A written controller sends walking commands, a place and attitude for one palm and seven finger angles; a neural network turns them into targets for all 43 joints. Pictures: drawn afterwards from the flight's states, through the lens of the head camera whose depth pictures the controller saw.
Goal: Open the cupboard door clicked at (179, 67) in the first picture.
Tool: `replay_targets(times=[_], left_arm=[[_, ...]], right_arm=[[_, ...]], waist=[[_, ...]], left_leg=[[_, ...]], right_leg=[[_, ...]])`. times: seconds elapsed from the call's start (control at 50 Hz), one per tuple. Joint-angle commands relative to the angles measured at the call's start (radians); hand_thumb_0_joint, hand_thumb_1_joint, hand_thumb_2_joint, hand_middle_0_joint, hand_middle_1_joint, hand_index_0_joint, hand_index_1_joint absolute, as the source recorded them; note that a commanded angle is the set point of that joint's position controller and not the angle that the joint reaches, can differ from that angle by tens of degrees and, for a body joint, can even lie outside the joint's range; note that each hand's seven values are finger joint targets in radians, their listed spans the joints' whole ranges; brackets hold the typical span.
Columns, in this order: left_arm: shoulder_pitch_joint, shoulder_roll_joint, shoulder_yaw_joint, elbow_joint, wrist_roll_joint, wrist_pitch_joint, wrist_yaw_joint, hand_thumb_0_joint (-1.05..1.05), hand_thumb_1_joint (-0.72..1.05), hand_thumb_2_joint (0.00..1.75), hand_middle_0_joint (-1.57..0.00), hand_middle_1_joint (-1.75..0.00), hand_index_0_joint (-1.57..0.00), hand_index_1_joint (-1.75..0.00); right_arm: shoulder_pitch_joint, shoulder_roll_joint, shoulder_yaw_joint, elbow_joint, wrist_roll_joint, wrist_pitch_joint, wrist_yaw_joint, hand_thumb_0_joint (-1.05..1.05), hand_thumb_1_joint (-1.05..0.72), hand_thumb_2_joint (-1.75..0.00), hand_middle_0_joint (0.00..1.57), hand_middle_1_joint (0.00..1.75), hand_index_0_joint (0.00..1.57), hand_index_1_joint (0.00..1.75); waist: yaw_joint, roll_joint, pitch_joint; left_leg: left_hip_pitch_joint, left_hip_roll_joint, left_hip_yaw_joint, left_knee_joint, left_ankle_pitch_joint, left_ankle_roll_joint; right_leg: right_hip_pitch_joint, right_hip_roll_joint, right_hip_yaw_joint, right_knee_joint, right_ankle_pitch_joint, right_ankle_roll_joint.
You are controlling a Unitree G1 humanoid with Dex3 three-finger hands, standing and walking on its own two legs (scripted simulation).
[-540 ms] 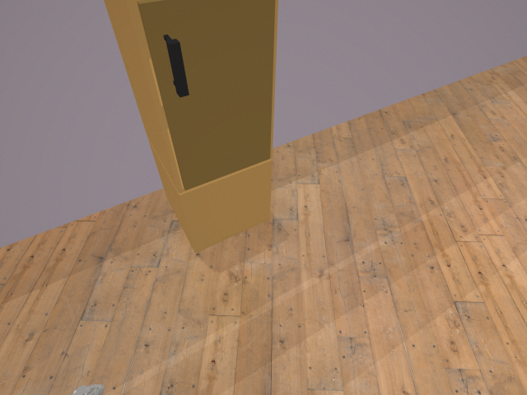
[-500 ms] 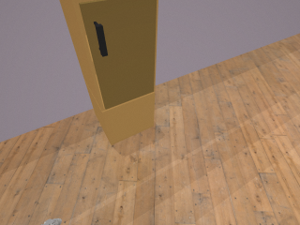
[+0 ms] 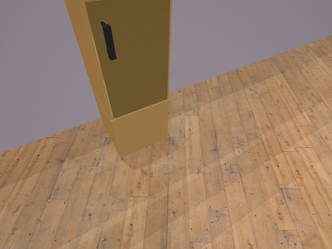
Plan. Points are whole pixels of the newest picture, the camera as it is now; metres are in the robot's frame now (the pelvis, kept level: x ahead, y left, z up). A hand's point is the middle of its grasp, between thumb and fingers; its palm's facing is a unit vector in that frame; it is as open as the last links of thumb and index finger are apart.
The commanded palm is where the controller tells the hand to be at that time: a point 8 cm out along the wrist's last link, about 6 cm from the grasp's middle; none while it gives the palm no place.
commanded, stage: stand and wait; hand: left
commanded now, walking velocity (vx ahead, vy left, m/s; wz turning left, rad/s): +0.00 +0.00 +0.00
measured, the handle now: (107, 40) +0.83 +0.29 +0.10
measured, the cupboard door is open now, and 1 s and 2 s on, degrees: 0 0 0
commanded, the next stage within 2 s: look at it before walking up in 0.28 s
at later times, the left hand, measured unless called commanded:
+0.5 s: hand out of the picture +0.08 +0.24 -0.15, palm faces -0.04 -0.94 -0.34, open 7.4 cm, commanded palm none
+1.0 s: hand out of the picture +0.07 +0.24 -0.15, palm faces -0.03 -0.94 -0.34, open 7.4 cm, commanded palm none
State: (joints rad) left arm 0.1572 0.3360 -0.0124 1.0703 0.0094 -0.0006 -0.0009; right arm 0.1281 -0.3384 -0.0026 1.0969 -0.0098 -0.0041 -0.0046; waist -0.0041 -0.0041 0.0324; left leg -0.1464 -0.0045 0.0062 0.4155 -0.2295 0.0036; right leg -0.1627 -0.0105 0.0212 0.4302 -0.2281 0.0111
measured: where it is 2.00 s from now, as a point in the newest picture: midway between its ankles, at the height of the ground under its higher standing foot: outside the picture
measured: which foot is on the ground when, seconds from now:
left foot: down 0.00-1.00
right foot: down 0.00-1.00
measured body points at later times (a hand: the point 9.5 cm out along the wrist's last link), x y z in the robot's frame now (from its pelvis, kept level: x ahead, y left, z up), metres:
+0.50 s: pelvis +0.00 -0.01 +0.00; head -0.01 -0.01 +0.45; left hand +0.08 +0.29 -0.13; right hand +0.07 -0.30 -0.13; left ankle +0.00 +0.12 -0.74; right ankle +0.00 -0.13 -0.74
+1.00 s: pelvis +0.00 +0.00 +0.00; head +0.00 -0.01 +0.45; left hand +0.08 +0.29 -0.13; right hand +0.08 -0.30 -0.13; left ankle +0.00 +0.12 -0.74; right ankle +0.00 -0.13 -0.74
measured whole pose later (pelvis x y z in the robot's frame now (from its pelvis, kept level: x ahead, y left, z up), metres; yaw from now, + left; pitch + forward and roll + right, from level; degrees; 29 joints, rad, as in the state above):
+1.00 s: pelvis +0.00 +0.00 +0.00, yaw +0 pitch -2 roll +0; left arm 0.14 0.34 -0.01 1.09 0.01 -0.01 0.00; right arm 0.11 -0.34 0.00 1.12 -0.01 -0.01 0.00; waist 0.00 0.00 0.03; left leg -0.12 0.00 0.00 0.36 -0.20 0.00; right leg -0.14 0.00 0.02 0.37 -0.20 0.01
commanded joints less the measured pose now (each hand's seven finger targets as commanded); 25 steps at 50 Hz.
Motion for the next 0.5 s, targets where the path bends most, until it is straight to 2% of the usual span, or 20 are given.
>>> replay_targets(times=[0.0,0.16,0.26,0.36,0.48], left_arm=[[-0.064,0.206,0.046,-0.064,0.0,-0.025,0.013,0.0,0.9,0.9,-0.2,-0.3,-0.2,-0.3],[-0.064,0.211,0.047,-0.051,0.001,-0.026,0.013,0.0,0.9,0.9,-0.2,-0.3,-0.2,-0.3],[-0.066,0.211,0.046,-0.048,0.002,-0.026,0.014,0.0,0.9,0.9,-0.2,-0.3,-0.2,-0.3],[-0.069,0.211,0.046,-0.051,0.003,-0.028,0.013,0.0,0.9,0.9,-0.2,-0.3,-0.2,-0.3],[-0.071,0.211,0.047,-0.053,0.002,-0.031,0.014,0.0,0.9,0.9,-0.2,-0.3,-0.2,-0.3]], right_arm=[[-0.068,-0.203,-0.037,-0.066,0.0,-0.028,-0.008,0.0,-0.9,-0.9,0.2,0.3,0.2,0.3],[-0.053,-0.203,-0.035,-0.049,0.001,-0.027,-0.007,0.0,-0.9,-0.9,0.2,0.3,0.2,0.3],[-0.055,-0.205,-0.034,-0.042,0.0,-0.028,-0.007,0.0,-0.9,-0.9,0.2,0.3,0.2,0.3],[-0.055,-0.202,-0.036,-0.043,0.0,-0.026,-0.005,0.0,-0.9,-0.9,0.2,0.3,0.2,0.3],[-0.057,-0.201,-0.035,-0.043,0.0,-0.029,-0.006,0.0,-0.9,-0.9,0.2,0.3,0.2,0.3]], waist=[[0.003,0.007,-0.052],[0.001,-0.02,-0.042],[0.002,0.0,-0.042],[0.002,-0.017,-0.032],[0.001,-0.008,-0.049]], left_leg=[[0.002,0.114,-0.097,-0.09,0.098,0.029],[-0.001,0.116,-0.096,-0.097,0.08,0.026],[0.0,0.119,-0.098,-0.104,0.091,0.025],[0.0,0.115,-0.096,-0.102,0.073,0.023],[0.01,0.118,-0.095,-0.099,0.115,0.022]], right_leg=[[-0.003,-0.105,0.093,-0.088,0.095,-0.041],[-0.011,-0.108,0.103,-0.108,0.068,-0.041],[-0.008,-0.105,0.102,-0.105,0.082,-0.041],[-0.025,-0.106,0.109,-0.121,0.049,-0.041],[-0.007,-0.108,0.104,-0.113,0.107,-0.041]])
